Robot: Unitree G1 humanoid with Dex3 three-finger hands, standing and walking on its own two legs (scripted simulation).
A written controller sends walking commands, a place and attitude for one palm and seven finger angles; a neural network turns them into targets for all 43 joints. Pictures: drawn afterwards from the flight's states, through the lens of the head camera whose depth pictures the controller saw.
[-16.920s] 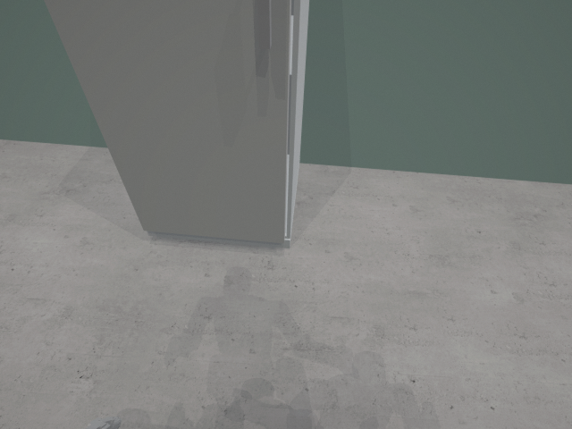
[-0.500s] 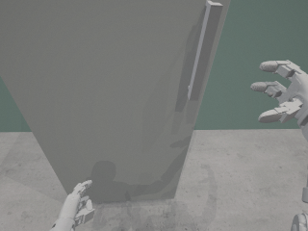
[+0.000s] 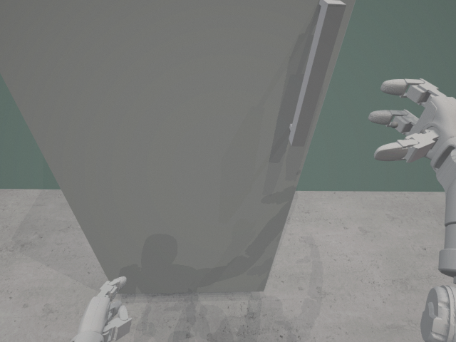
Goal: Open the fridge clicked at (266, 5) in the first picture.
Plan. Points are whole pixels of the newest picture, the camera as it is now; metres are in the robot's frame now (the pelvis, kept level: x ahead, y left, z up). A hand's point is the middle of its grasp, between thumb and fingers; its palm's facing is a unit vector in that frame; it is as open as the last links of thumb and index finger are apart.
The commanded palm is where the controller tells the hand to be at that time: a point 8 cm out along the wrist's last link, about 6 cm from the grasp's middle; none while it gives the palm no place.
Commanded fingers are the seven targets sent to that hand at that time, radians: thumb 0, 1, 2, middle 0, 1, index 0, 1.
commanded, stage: move the hooked fingers beside the handle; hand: right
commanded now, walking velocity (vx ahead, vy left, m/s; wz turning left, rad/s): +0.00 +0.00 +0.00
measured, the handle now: (308, 79) +0.49 -0.12 +0.27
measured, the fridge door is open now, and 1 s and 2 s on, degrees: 0 0 0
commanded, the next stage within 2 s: feel for the door with the fingertips in 1.28 s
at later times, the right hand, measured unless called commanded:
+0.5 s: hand (362, 101) +0.43 -0.19 +0.27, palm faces -0.01 +1.00 -0.01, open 14.0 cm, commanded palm +0.41 -0.25 +0.26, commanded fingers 0.00 0.50 -0.30 0.30 1.20 0.30 1.20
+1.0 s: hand (361, 105) +0.42 -0.19 +0.27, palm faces +0.00 +1.00 -0.02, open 14.0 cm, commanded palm +0.40 -0.24 +0.26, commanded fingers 0.00 0.50 -0.30 0.30 1.20 0.30 1.20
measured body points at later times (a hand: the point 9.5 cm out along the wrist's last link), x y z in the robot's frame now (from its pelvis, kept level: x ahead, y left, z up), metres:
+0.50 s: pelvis +0.00 -0.01 +0.00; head -0.02 +0.00 +0.45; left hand +0.12 +0.25 -0.10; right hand +0.42 -0.25 +0.27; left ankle +0.02 +0.09 -0.74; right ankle -0.01 -0.12 -0.74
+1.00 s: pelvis +0.00 -0.01 +0.00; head -0.03 +0.00 +0.45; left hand +0.16 +0.24 -0.08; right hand +0.41 -0.24 +0.27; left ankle +0.02 +0.09 -0.74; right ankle -0.01 -0.12 -0.74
